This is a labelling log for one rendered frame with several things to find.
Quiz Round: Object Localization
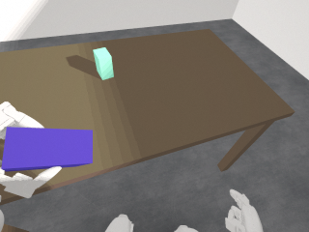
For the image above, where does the right robot hand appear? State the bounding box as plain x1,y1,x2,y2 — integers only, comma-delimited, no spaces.
225,189,264,232

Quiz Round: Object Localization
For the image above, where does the left robot thigh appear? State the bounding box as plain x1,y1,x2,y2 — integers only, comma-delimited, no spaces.
105,217,134,232

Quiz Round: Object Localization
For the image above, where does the robot left shin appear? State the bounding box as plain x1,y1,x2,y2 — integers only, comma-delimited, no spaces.
119,214,128,218

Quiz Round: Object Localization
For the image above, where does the table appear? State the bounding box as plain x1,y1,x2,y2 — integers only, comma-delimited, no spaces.
0,29,295,232

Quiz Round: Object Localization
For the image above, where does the sponge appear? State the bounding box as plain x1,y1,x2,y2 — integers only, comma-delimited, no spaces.
1,127,93,172

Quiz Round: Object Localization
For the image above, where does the left robot hand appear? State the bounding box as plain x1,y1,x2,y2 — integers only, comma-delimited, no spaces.
0,101,62,198

